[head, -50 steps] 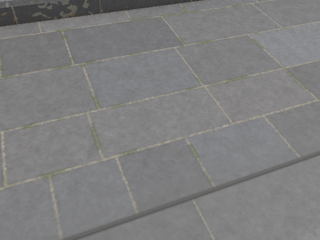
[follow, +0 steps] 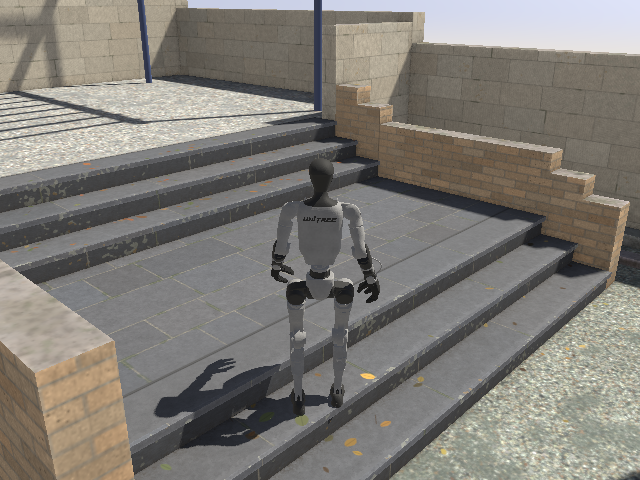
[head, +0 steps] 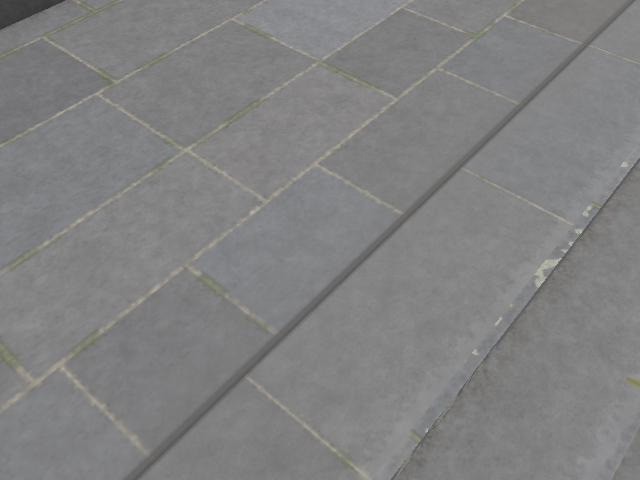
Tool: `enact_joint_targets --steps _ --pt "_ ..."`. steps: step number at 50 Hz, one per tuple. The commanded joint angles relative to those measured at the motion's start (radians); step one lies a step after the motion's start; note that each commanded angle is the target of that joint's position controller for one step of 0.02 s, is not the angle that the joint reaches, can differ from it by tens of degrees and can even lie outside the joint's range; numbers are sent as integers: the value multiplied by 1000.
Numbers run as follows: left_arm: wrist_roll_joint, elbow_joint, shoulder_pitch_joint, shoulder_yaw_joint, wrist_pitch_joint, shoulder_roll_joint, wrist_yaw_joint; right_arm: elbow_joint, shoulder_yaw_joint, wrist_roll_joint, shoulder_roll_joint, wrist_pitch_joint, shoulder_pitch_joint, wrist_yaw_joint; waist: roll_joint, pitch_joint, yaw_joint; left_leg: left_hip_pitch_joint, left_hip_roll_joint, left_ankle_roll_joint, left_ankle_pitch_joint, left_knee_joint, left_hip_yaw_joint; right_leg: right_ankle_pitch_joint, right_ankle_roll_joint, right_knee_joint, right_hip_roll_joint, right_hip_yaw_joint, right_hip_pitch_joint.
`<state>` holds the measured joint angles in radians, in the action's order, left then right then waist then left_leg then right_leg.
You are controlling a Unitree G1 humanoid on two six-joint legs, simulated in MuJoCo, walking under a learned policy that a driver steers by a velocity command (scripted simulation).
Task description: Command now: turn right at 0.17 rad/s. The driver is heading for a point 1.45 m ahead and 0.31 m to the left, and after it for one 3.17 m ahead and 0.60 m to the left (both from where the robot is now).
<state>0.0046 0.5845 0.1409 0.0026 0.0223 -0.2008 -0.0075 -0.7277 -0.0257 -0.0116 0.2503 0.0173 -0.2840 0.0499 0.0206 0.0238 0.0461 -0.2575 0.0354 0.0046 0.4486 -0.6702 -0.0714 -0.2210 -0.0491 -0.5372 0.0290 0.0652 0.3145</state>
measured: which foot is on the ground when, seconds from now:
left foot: up 0.00-0.22, down 0.24-0.58, up 0.60-1.00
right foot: down 0.00-1.00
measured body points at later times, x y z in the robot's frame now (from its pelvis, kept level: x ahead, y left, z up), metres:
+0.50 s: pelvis +0.05 +0.00 +0.01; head +0.04 +0.01 +0.46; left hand +0.16 +0.25 -0.12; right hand +0.01 -0.26 -0.13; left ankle -0.03 +0.15 -0.73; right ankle +0.06 -0.09 -0.72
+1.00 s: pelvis +0.24 +0.01 +0.02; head +0.26 -0.01 +0.47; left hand +0.15 +0.19 -0.13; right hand +0.52 -0.09 -0.03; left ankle +0.37 +0.10 -0.53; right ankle +0.08 -0.10 -0.72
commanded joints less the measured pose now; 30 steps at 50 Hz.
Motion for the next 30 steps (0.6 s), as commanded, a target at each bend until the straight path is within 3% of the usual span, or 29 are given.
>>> enact_joint_targets --steps 1,3,4,6,8,10,12,13,14,15,17,19,20,21,22,23,25,27,28,29,30 --pt "29 -74 26 -6 -39 -42 0 55 -3 13 46 -6 39 -5 -168 -103 -65 -157 15 -57 121 -201 124 21 -203 260 -304 -378 -172" --pt "24 -72 -15 -7 -57 -60 -4 46 -14 4 65 10 25 -5 -127 -74 -43 -146 19 -90 108 -293 156 79 -180 249 -285 -338 -102" --pt "22 -71 -17 -9 -63 -66 -3 49 -14 4 60 8 26 -8 -98 -72 -38 -153 23 -98 92 -303 164 105 -176 245 -277 -324 -99" --pt "22 -62 -25 -7 -65 -58 -2 29 -7 8 34 4 -5 -11 -97 -80 -27 -110 29 -108 49 -270 161 113 -164 236 -250 -277 -77" --pt "24 -55 -61 -3 -56 -44 -6 -3 3 6 7 5 -42 -8 -128 -64 -16 -5 17 -95 0 -167 129 104 -142 232 -215 -227 4" --pt "13 -31 -47 4 -50 -25 -11 -21 13 1 -15 1 -51 -8 -119 -36 -11 52 14 -58 -112 76 115 -9 -117 224 -187 -214 13" --pt "3 37 56 2 -49 -27 -21 -51 14 -15 15 -2 -73 -9 -83 -14 -32 100 26 -16 -244 239 145 -258 -63 242 -141 -212 19" --pt "-3 56 72 -13 -47 -69 -23 -60 5 -9 57 -4 -99 -8 -84 18 -47 79 10 10 -145 227 120 -372 -57 245 -117 -211 40" --pt "-12 65 95 -22 -43 -86 -17 -84 -12 6 100 -7 -108 -6 -14 42 -61 27 -17 41 24 199 105 -416 -44 259 -83 -178 54" --pt "-16 75 61 -28 -41 -106 -5 -87 -10 9 77 -18 -108 -9 -16 61 -29 -28 -18 64 91 239 127 -439 -36 226 -73 -155 40" --pt "-28 75 9 -29 -51 -79 4 -104 -8 -1 72 -41 -124 -11 68 62 -8 21 35 115 158 337 236 -355 -16 97 -35 -91 98" --pt "-28 65 -35 -33 -67 -61 -1 -115 -28 0 133 -52 -159 -18 174 58 24 135 186 208 260 471 457 -179 13 -120 23 10 217" --pt "-32 69 -34 -35 -75 -57 -4 -115 -34 10 148 -53 -155 -17 173 80 28 150 239 242 244 489 518 -173 11 -160 11 -8 263" --pt "-35 72 -29 -34 -83 -53 -9 -117 -37 14 148 -55 -158 -14 165 93 29 161 268 257 195 496 540 -190 6 -198 -16 -37 289" --pt "-46 71 -21 -34 -88 -54 -15 -110 -35 18 142 -55 -139 -15 147 108 21 165 273 256 121 499 529 -224 -5 -174 -38 -55 299" --pt "-45 74 -3 -33 -91 -53 -21 -108 -34 22 140 -54 -120 -15 135 110 8 171 263 241 63 490 489 -218 -17 -112 -49 -53 271" --pt "-31 109 70 -40 -95 -64 -25 -102 -31 25 139 -55 -84 -21 120 76 -30 71 211 213 -84 473 375 -39 -24 21 -9 6 29" --pt "-36 159 209 -68 -89 -113 -18 -109 -18 16 115 -60 -76 -33 95 17 -93 -22 129 182 -218 369 262 67 -11 87 3 15 -227" --pt "-38 175 292 -84 -90 -157 -17 -101 0 8 67 -67 -61 -39 -12 -27 -129 -93 44 144 -284 170 166 92 -19 150 -76 -105 -348" --pt "-37 198 404 -108 -81 -254 -15 -81 20 2 21 -80 -102 -33 -271 -100 -144 -268 -30 91 -181 -101 65 10 -106 250 -241 -386 -511" --pt "-24 220 495 -106 -74 -239 -14 -102 20 13 40 -95 -129 -30 -306 -150 -172 -377 -59 58 -5 -449 78 -107 -208 350 -357 -650 -563"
